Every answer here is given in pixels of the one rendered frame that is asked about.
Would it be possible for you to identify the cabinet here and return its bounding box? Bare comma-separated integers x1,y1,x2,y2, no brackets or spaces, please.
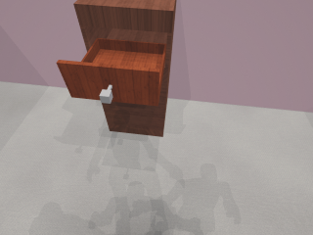
73,0,177,137

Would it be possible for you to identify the drawer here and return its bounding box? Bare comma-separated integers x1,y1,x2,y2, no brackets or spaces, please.
57,38,167,106

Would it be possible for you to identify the handle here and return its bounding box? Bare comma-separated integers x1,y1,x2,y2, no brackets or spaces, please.
99,85,113,104

